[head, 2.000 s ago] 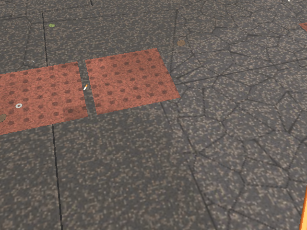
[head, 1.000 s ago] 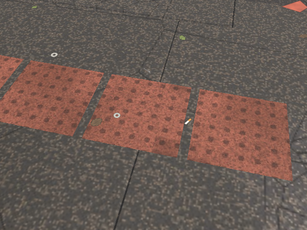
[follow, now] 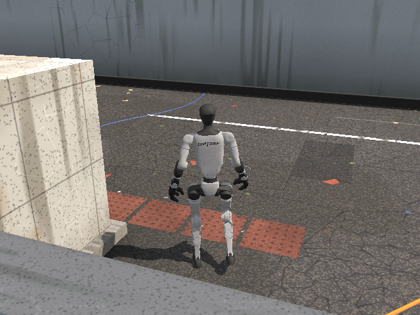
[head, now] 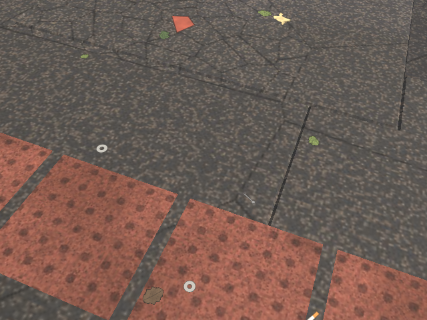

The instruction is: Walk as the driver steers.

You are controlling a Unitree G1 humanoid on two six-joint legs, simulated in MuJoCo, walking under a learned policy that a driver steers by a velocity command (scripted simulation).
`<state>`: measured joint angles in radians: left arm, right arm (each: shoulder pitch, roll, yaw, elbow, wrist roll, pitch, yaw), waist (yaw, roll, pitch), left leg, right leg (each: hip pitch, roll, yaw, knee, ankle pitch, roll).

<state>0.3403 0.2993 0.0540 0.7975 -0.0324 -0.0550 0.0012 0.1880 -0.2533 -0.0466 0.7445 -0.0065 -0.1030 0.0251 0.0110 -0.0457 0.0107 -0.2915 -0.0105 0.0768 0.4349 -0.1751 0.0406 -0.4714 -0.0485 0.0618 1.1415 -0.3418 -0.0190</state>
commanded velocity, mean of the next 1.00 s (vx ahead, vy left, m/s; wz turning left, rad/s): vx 0.46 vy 0.00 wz -0.55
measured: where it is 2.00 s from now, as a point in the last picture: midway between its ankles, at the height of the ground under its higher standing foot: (282, 305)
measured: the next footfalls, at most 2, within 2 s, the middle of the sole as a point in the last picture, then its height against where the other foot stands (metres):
right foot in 0.40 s outside the picture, level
left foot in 0.88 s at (245, 266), level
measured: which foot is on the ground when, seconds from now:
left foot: down 0.00-0.40, up 0.42-0.86, down 0.88-1.00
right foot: up 0.00-0.38, down 0.40-0.90, up 0.92-1.00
